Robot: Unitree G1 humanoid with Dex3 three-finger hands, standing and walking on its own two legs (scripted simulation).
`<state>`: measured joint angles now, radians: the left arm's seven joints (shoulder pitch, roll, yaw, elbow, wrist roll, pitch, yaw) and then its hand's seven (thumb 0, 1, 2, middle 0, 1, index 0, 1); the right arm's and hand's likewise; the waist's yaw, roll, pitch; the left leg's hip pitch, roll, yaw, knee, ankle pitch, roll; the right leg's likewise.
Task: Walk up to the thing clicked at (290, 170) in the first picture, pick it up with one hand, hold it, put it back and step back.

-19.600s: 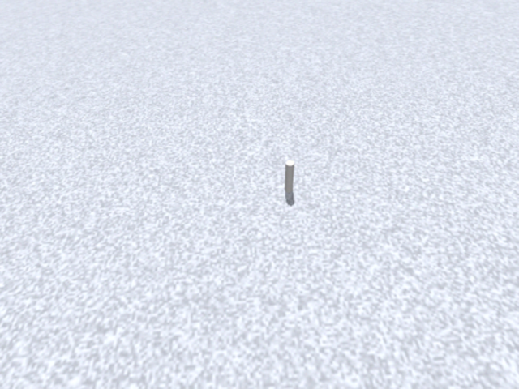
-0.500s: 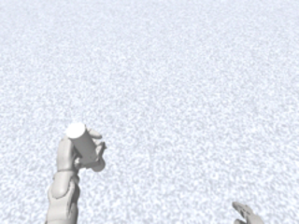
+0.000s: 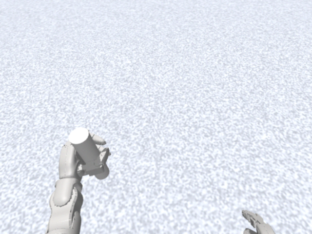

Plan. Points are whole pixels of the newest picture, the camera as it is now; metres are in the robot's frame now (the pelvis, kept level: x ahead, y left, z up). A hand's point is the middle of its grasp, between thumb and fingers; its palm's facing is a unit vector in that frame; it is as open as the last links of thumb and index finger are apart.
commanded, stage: hold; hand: left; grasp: from the side
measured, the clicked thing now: (92, 157) +0.33 +0.18 +0.04
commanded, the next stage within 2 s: crouch in 0.02 s
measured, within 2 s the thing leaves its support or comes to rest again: neither
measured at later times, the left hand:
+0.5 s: hand (101, 169) +0.32 +0.17 -0.02, palm faces +0.07 -1.00 +0.02, open 5.3 cm
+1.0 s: hand (115, 192) +0.34 +0.19 -0.28, palm faces +0.05 -1.00 -0.02, open 5.4 cm
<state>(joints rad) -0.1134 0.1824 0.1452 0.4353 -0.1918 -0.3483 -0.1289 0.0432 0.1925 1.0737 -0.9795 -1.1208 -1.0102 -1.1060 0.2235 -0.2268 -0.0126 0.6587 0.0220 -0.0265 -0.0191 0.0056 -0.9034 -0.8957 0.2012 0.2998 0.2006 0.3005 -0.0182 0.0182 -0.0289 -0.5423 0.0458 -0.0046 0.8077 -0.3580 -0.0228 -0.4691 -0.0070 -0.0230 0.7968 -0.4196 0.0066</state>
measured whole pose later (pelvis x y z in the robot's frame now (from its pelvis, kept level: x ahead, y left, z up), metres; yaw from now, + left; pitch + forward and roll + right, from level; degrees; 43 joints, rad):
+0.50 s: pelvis -0.02 +0.00 -0.03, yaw +0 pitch +12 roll -1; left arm -0.19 0.18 0.18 0.63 -0.17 -0.50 -0.13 0.04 0.19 1.07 -0.98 -1.12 -1.01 -1.10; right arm 0.20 -0.23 -0.02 0.67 -0.01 -0.06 0.01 0.00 -0.88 -0.89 0.20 0.30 0.20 0.30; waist -0.03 0.00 -0.05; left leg -0.79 0.05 -0.01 0.99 -0.40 -0.02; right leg -0.72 -0.01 -0.03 0.98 -0.47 0.01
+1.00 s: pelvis -0.06 +0.00 -0.24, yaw -4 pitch +33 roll -3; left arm -0.46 0.27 0.32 0.92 -0.17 -0.77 -0.23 0.04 0.19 1.07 -0.97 -1.12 -1.01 -1.10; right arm 0.09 -0.23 0.00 0.70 -0.07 -0.04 0.08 0.00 -0.90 -0.90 0.20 0.30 0.20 0.30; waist -0.04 -0.01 -0.19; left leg -1.80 0.07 -0.07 1.87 -0.64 -0.03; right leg -1.71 0.02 -0.04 1.87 -0.73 0.01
